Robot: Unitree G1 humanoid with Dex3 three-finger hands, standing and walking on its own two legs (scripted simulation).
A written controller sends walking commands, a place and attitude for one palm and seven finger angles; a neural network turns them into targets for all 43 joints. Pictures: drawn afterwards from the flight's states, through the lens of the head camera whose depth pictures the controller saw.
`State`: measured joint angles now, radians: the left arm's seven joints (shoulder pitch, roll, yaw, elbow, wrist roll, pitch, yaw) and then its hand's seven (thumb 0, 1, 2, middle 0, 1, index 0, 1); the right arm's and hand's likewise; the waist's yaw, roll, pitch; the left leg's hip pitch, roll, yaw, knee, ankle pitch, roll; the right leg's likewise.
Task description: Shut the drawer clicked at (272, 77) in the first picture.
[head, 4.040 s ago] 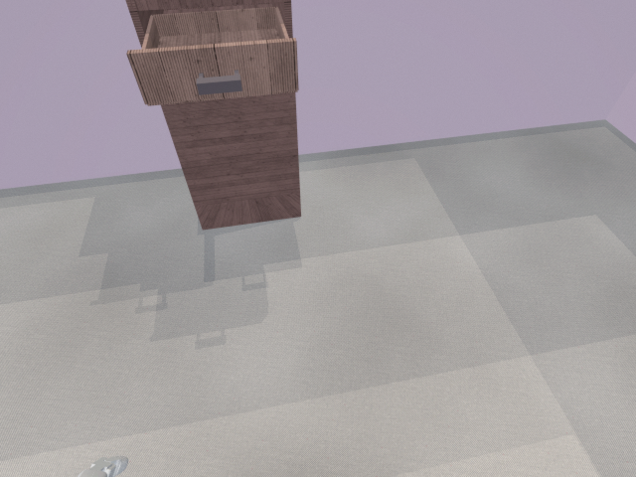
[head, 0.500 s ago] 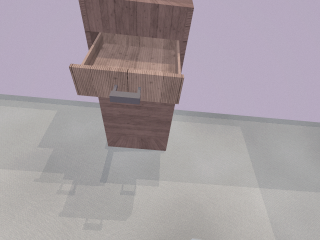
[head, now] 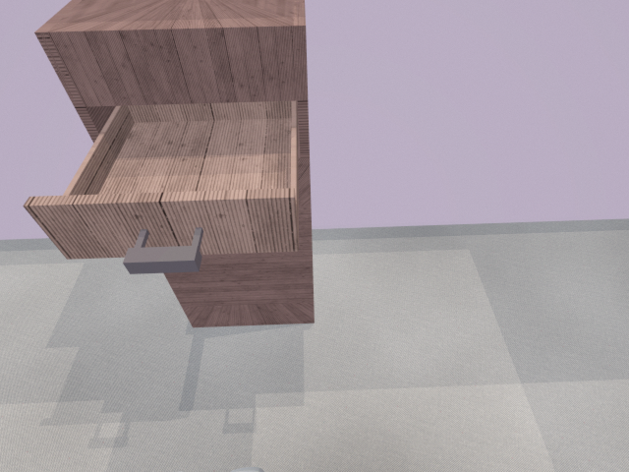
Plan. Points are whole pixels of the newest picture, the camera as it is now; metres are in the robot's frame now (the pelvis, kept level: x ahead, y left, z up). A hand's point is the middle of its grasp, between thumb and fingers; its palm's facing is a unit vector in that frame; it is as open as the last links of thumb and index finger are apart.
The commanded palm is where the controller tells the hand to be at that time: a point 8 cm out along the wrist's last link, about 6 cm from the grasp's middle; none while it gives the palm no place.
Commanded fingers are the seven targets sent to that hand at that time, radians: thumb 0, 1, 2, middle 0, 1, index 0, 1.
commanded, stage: come to a stop and stand still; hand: left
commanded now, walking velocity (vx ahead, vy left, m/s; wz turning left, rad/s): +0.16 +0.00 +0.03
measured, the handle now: (167, 247) +0.42 +0.23 +0.04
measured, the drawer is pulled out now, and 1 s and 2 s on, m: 0.26 0.26 0.26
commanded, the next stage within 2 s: look again from close up in 1.14 s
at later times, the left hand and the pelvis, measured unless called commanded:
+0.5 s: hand out of the picture +0.04 +0.19 -0.18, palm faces +0.03 -0.98 -0.19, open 7.4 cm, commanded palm none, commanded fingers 0.00 0.90 0.90 -0.20 -0.30 -0.20 -0.30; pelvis +0.05 +0.02 +0.00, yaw -3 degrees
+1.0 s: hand out of the picture +0.06 +0.16 -0.16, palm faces +0.01 -0.98 -0.21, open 7.3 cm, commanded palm none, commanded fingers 0.00 0.90 0.90 -0.20 -0.30 -0.20 -0.30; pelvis +0.01 -0.02 +0.01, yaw -2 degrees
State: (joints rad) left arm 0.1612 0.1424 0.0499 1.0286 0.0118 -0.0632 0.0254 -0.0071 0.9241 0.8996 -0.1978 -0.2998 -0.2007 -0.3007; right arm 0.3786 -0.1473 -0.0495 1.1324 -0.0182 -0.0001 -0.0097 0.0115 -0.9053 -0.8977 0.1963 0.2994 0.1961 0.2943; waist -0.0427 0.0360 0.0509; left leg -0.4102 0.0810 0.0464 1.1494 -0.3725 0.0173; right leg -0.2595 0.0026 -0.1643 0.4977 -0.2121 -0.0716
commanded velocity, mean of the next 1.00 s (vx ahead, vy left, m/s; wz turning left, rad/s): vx -0.06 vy -0.01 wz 0.00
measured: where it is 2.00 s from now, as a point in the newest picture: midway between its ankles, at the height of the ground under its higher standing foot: outside the picture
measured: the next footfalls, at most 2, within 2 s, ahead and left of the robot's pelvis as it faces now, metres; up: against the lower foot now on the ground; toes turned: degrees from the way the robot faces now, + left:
left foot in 0.24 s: +0.16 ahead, +0.14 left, +0.00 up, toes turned +6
left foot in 0.78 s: +0.09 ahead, +0.13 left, +0.00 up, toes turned +8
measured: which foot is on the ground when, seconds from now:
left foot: up 0.00-0.22, down 0.24-0.60, up 0.62-0.76, down 0.78-1.00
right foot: down 0.00-1.00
